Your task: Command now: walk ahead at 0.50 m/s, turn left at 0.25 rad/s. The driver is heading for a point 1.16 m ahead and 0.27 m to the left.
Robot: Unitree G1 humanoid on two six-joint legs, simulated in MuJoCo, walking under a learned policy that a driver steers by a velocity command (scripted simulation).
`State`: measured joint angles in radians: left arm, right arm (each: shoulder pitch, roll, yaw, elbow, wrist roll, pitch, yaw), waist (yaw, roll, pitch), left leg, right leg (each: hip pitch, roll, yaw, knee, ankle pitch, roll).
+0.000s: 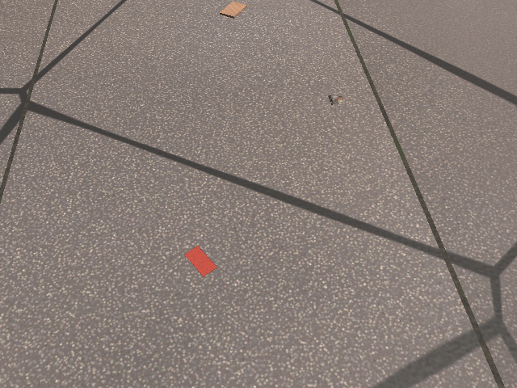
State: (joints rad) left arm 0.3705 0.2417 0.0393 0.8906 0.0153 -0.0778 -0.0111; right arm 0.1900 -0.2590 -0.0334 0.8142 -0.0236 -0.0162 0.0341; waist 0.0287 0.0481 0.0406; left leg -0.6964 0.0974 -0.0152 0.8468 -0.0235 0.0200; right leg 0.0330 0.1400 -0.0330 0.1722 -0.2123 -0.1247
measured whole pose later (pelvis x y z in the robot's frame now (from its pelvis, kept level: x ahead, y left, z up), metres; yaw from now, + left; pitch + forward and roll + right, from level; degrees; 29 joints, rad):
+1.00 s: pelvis +0.55 +0.11 +0.00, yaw +29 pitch +1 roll -1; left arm 0.40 0.26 0.03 0.86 0.01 -0.09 -0.01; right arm 0.17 -0.29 -0.04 0.76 -0.05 -0.02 0.05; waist 0.05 0.05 0.01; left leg -0.58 0.03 -0.05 0.90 -0.21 0.03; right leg -0.12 0.03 -0.06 0.30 -0.20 -0.05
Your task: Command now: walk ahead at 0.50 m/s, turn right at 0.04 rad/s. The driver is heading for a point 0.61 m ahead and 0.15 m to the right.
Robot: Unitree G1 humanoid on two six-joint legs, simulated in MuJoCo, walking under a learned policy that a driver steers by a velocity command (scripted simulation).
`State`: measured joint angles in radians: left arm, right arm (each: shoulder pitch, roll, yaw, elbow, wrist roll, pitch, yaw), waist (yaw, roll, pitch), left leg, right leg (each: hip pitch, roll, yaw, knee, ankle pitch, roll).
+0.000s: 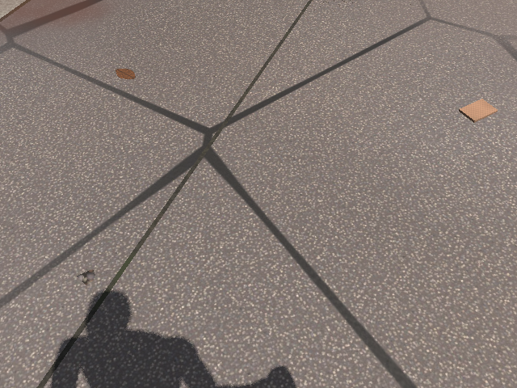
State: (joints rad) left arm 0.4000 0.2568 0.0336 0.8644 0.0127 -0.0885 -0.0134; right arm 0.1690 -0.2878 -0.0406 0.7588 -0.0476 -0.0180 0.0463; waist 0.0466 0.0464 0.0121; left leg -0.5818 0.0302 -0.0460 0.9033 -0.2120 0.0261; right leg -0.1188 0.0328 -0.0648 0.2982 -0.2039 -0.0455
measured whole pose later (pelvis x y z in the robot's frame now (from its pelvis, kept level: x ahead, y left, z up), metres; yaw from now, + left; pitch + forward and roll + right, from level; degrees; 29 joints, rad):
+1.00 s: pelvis +0.46 -0.10 +0.00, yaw -30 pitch +0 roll +0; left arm 0.32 0.25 0.05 0.85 0.00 -0.04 -0.01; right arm 0.16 -0.26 -0.04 0.77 -0.03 -0.02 0.00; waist 0.02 0.04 0.08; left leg -0.64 0.10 -0.01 0.93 -0.18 -0.03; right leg -0.12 0.14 0.03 0.31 -0.19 -0.13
